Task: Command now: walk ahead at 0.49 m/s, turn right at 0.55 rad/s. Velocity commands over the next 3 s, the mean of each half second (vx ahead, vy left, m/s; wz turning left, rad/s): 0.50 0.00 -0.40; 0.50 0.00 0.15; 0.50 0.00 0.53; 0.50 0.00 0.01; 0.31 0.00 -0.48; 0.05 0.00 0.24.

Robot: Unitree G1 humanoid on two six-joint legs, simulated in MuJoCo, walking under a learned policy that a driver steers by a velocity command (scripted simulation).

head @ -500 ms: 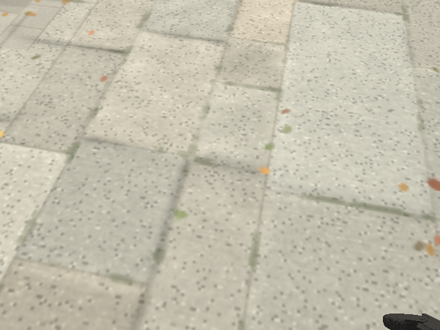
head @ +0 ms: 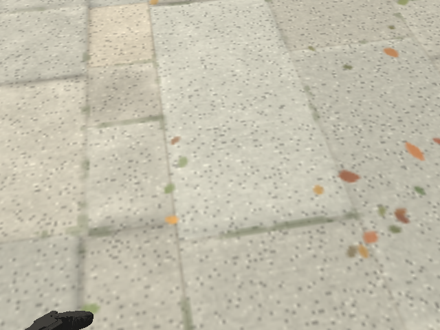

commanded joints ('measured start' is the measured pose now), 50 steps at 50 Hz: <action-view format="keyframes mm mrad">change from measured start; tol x32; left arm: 1 236 171 59 -17 4 -25 14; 23 391 16 -11 59 0 -21 52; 41 -129 49 -8 -48 10 -70 17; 50 193 100 28 43 24 -55 37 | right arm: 1 -107 -144 -13 -179 28 -80 16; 50 40 -136 -21 -87 32 -2 -2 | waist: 1 119 -10 -245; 20 54 -117 -84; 23 -15 317 -419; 50 106 -109 -189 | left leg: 1 -651 11 -196 290 86 28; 19 -335 -4 -119 -579 465 19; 23 488 356 -737 -691 239 327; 34 9 164 -288 -918 550 254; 44 41 175 -335 -748 556 169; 50 -631 41 -189 179 79 25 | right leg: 1 720 -335 677 -377 -97 -239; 9 250 -166 332 -433 286 -164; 19 437 -247 418 -300 176 -71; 21 416 -175 364 -101 369 -27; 23 -87 44 192 501 -329 93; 25 -271 -50 229 626 -301 92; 39 -14 -102 85 -81 210 168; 44 167 -84 100 -208 129 112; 47 913 -469 591 -239 -34 -113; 50 639 -416 504 -379 -176 -79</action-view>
